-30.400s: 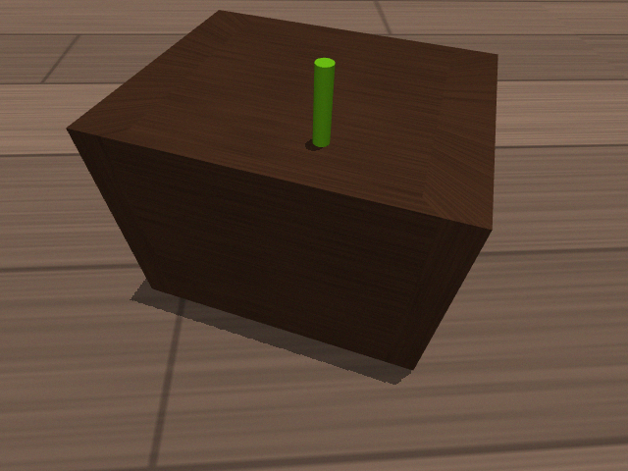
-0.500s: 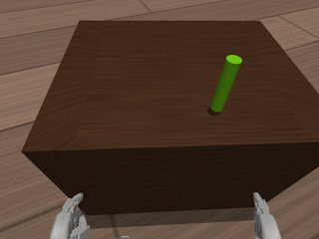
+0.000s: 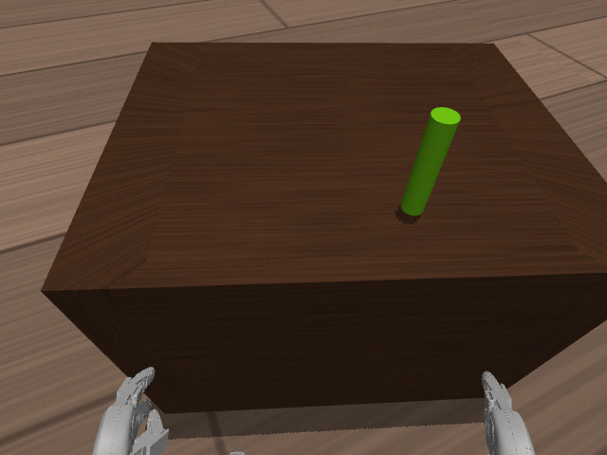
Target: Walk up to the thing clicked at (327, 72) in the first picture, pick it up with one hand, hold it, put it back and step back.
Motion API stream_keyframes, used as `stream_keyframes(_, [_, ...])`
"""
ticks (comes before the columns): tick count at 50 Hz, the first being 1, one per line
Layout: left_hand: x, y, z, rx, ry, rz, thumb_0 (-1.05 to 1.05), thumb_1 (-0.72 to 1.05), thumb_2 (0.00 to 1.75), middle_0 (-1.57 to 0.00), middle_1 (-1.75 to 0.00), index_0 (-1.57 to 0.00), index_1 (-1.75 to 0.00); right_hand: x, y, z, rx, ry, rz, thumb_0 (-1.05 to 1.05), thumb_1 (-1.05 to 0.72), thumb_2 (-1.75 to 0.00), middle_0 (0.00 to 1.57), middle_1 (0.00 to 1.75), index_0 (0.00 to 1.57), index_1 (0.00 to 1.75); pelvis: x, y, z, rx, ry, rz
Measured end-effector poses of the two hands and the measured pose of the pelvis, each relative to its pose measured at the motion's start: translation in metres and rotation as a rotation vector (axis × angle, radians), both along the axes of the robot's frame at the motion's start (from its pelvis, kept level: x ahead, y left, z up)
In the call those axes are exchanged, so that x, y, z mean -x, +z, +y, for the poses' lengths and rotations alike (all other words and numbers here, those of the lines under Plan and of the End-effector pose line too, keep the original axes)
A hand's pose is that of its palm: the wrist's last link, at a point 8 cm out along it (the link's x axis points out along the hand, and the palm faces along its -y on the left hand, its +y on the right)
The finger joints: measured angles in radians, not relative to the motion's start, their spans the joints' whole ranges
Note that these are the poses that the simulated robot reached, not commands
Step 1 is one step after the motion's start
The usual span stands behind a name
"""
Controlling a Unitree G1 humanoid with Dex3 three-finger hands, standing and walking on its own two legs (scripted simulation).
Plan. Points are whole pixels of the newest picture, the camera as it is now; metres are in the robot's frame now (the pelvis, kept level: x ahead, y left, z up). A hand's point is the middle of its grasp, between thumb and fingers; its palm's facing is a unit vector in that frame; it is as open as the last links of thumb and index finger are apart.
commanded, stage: home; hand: right
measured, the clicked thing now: (426, 167) +0.54 -0.18 +0.07
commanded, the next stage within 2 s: stand in 1.20 s
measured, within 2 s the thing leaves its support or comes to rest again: neither
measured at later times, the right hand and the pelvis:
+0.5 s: hand (456, 443) +0.17 -0.18 -0.05, palm faces +0.13 +0.95 -0.28, open 17.3 cm; pelvis +0.00 +0.00 +0.00, yaw +0 degrees
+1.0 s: hand (462, 444) +0.17 -0.19 -0.05, palm faces +0.12 +0.95 -0.28, open 17.4 cm; pelvis +0.00 -0.01 +0.00, yaw +0 degrees
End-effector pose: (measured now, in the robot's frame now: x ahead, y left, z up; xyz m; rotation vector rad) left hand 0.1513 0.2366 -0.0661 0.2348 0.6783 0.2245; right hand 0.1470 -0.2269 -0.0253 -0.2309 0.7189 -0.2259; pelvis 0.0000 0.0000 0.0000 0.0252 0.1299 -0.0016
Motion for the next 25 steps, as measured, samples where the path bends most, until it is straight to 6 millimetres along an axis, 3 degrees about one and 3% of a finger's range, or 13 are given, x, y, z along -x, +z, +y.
stream_keyframes(25, [-0.0005, 0.0008, 0.0008, -0.012, 0.0, -0.011, 0.01, 0.9, 0.9, -0.21, -0.3, -0.21, -0.3, 0.0003, -0.0004, 0.0008, -0.005, -0.003, 0.006, -0.01, 0.51, -0.07, 0.06, 0.05, 0.06, 0.06, 0.0014, -0.001, 0.0007, -0.002, 0.0, -0.002])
